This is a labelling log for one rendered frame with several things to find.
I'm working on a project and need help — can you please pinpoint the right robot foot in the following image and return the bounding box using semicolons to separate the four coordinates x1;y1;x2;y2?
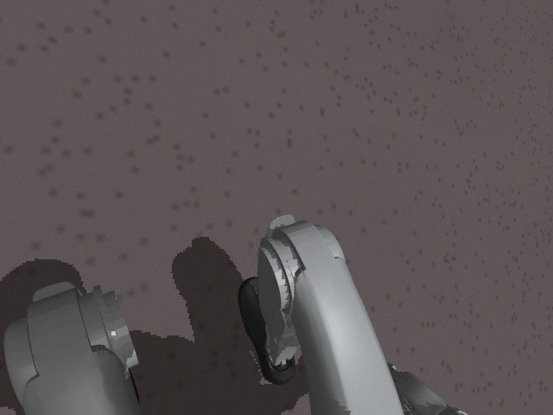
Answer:
238;277;296;385

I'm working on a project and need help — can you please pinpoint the right robot hand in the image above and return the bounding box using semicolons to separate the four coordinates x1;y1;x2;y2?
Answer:
387;362;450;415

